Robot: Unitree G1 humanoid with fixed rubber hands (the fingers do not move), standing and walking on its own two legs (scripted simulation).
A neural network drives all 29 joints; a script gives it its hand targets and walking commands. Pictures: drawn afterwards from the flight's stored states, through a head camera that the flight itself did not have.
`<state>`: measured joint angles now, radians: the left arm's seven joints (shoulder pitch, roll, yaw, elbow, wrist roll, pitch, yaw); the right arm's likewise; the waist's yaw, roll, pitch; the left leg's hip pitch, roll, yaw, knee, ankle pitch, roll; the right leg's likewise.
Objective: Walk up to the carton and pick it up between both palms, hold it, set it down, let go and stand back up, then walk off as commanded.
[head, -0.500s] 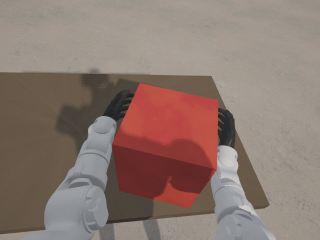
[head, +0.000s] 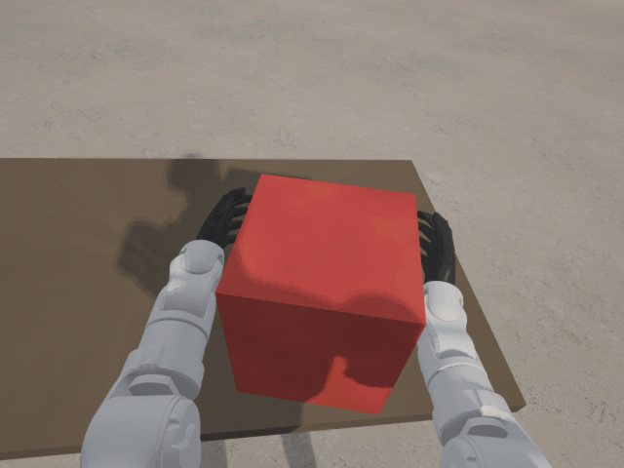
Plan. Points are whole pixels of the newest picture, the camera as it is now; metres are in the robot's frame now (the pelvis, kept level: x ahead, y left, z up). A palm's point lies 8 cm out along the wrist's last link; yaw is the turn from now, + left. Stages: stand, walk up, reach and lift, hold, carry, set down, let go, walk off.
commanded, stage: reach and lift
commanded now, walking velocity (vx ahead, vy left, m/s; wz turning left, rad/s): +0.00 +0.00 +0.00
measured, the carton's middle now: (321, 297) +0.35 -0.05 +0.03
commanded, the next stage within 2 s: none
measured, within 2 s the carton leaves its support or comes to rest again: neither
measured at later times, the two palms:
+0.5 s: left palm (186, 227) +0.38 +0.12 +0.14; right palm (438, 244) +0.35 -0.18 +0.14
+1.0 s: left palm (170, 223) +0.36 +0.13 +0.18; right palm (443, 225) +0.35 -0.18 +0.17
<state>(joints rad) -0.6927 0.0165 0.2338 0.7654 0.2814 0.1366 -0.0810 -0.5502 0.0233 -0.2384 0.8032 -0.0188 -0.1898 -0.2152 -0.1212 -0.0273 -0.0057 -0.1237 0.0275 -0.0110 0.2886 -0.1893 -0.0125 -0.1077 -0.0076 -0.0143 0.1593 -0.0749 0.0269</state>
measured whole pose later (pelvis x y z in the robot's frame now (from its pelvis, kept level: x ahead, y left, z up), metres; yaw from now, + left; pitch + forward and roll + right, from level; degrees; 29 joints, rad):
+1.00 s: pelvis -0.02 -0.01 +0.00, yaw +1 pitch -8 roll -1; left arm -0.63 -0.06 0.31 0.18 0.33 0.64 -0.10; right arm -0.66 -0.07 -0.03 0.58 0.15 0.17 -0.21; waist -0.12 -0.06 0.07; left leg 0.04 0.02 -0.03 0.29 -0.19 -0.01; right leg 0.03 -0.02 -0.03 0.25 -0.13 0.02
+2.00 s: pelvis -0.02 -0.01 +0.00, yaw +1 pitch -9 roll -1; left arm -0.72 -0.03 0.36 0.14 0.33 0.80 -0.11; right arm -0.83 -0.11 0.00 0.59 0.24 0.35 -0.23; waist -0.11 -0.04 0.02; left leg 0.05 0.03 -0.03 0.32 -0.20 -0.03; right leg 0.04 0.00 -0.04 0.26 -0.13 0.01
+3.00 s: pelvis -0.02 -0.02 +0.00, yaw +2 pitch -8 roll -1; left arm -0.80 0.01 0.39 0.20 0.32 0.86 -0.13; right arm -0.94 -0.13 0.00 0.64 0.28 0.47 -0.25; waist -0.09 -0.02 -0.05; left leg 0.01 0.04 -0.04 0.32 -0.20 -0.03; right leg 0.01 0.00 -0.05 0.27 -0.14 0.00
